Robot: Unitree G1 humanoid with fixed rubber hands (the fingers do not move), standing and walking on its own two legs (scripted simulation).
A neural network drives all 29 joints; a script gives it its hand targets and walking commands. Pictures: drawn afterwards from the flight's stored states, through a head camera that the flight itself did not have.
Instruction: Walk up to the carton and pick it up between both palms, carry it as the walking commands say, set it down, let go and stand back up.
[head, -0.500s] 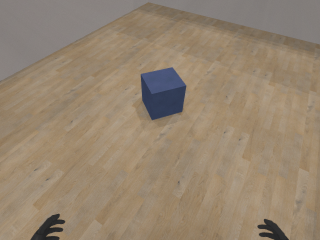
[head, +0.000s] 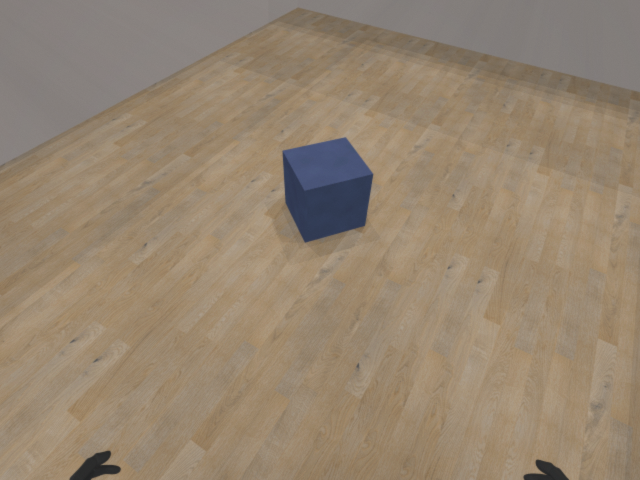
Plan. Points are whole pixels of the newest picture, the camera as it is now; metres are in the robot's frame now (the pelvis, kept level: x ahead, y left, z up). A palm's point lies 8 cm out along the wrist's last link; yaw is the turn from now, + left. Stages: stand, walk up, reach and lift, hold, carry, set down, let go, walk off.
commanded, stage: stand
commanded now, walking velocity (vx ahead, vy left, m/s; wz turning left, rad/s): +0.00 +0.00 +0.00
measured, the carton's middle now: (325, 189) +1.31 -0.01 -0.63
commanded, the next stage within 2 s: walk up in 1.02 s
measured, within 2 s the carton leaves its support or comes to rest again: neither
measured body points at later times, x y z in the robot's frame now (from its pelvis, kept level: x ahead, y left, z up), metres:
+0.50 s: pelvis +0.01 +0.00 +0.00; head +0.01 +0.00 +0.45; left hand +0.11 +0.32 -0.11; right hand +0.11 -0.32 -0.11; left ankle +0.01 +0.12 -0.75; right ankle +0.01 -0.12 -0.75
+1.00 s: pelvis +0.01 +0.00 +0.00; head +0.02 +0.00 +0.45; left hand +0.12 +0.32 -0.11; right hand +0.12 -0.32 -0.11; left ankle +0.01 +0.12 -0.75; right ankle +0.01 -0.13 -0.75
